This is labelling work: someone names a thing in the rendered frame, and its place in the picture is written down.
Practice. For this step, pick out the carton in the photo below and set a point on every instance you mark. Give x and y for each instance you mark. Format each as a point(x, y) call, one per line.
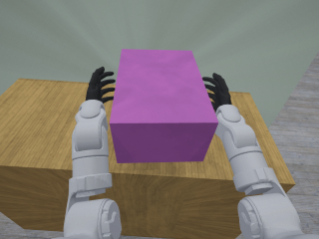
point(161, 110)

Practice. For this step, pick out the left robot forearm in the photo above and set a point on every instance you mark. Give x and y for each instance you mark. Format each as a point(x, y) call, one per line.
point(90, 151)

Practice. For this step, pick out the left robot upper arm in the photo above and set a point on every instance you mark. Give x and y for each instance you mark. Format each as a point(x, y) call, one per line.
point(93, 219)

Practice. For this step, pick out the right robot forearm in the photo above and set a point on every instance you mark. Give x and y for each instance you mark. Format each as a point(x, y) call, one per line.
point(251, 172)

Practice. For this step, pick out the right robot upper arm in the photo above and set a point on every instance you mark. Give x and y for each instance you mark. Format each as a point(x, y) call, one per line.
point(269, 216)

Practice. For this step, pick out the robot left hand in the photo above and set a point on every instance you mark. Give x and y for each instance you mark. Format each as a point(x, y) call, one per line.
point(95, 91)

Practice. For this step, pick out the robot right hand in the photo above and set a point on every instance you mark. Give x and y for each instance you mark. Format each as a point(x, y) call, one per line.
point(221, 94)

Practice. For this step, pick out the pedestal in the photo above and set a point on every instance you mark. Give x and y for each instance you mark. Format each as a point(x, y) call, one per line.
point(170, 200)

